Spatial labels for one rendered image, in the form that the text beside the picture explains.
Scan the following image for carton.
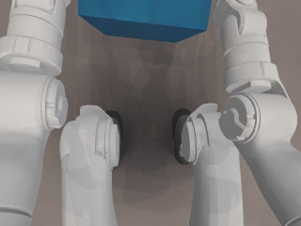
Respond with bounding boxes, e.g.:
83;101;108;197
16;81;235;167
78;0;212;43

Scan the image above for right robot upper arm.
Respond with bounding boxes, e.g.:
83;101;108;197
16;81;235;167
218;92;301;226

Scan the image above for right robot foot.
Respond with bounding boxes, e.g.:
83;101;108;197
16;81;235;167
172;108;191;165

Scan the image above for right robot forearm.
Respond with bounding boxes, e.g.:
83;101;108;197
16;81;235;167
213;0;291;101

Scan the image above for left robot upper arm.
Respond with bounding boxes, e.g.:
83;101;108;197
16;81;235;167
0;71;69;226

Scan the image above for robot left shin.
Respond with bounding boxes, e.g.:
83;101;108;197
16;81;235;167
59;105;110;161

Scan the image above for left robot forearm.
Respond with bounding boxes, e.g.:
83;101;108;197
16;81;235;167
0;0;71;77

